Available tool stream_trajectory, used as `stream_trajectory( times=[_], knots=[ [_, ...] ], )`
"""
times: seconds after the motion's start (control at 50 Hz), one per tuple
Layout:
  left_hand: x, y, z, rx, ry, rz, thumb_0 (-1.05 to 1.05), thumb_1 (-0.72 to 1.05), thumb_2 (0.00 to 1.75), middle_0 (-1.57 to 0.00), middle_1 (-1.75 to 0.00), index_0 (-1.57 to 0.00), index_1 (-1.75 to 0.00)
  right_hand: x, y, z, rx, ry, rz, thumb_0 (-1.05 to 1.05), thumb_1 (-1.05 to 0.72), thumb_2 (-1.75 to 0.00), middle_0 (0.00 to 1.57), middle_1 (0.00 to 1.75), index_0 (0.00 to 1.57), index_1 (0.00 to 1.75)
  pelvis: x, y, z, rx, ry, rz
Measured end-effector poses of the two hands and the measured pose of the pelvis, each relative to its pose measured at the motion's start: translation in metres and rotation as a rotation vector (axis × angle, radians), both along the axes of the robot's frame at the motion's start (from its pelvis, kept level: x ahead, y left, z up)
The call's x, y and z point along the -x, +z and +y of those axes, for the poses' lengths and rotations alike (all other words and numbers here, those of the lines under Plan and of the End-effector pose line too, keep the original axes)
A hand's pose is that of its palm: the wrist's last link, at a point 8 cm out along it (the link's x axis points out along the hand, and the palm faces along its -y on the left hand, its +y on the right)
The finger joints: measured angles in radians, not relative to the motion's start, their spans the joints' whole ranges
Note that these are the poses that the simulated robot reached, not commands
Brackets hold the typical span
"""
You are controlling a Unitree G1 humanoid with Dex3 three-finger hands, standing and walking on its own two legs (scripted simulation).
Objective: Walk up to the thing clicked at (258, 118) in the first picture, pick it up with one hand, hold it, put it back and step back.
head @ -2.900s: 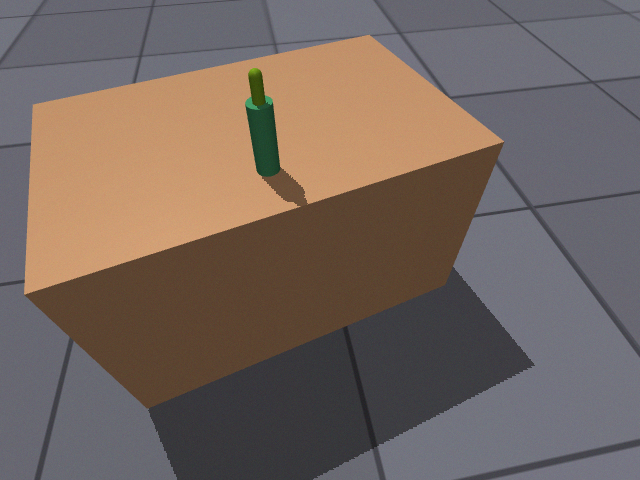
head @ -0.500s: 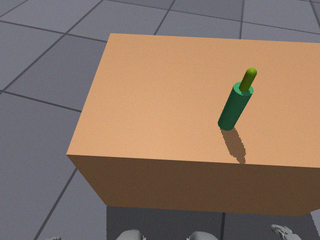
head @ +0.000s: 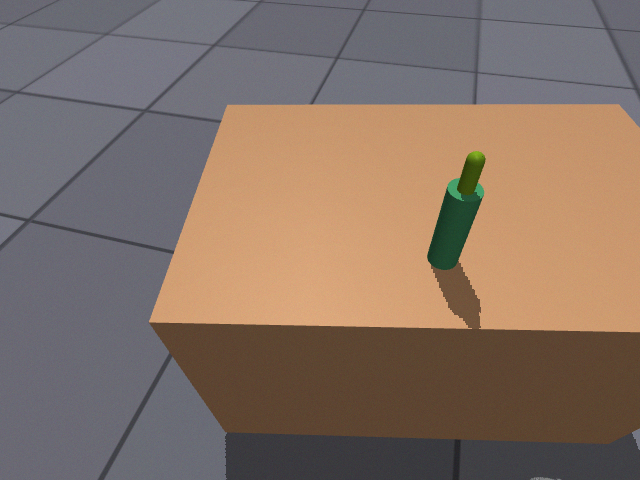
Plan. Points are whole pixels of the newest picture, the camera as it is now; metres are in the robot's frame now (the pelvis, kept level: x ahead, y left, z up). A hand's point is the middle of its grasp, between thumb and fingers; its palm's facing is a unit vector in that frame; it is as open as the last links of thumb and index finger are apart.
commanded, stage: walk up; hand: right
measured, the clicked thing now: (457, 212) +0.52 -0.21 +0.00
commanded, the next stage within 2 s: stand in 1.10 s
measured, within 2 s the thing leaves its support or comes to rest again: neither
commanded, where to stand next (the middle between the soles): +0.07 +0.01 m, yaw -2 degrees
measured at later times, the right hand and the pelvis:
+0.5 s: hand out of the picture +0.10 -0.25 -0.14, palm faces +0.01 +0.95 -0.32, open 7.4 cm; pelvis +0.02 +0.00 +0.01, yaw +0 degrees
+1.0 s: hand out of the picture +0.12 -0.26 -0.15, palm faces +0.02 +0.95 -0.32, open 7.4 cm; pelvis +0.03 -0.01 +0.01, yaw -1 degrees
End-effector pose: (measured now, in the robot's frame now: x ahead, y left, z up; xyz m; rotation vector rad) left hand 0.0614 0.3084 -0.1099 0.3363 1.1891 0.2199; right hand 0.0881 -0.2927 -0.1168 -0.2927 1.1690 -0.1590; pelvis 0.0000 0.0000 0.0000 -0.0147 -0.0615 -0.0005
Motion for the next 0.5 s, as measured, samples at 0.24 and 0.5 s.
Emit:
stream_trajectory(
  times=[0.24, 0.5],
  knots=[
    [-0.021, -0.004, -0.004, 0.039, -0.018, 0.005, 0.00, 0.90, 0.90, -0.20, -0.30, -0.21, -0.30, 0.017, 0.011, -0.004, 0.036, -0.047, 0.066, 0.01, -0.90, -0.90, 0.20, 0.30, 0.21, 0.30, -0.005, 0.007, 0.004, 0.004, -0.003, 0.020],
    [-0.022, 0.000, -0.006, 0.023, 0.006, 0.043, 0.00, 0.90, 0.90, -0.20, -0.30, -0.21, -0.30, -0.009, 0.009, -0.003, 0.017, -0.048, 0.037, 0.01, -0.90, -0.90, 0.20, 0.30, 0.21, 0.30, -0.018, 0.009, 0.000, -0.002, -0.003, 0.028]
  ],
)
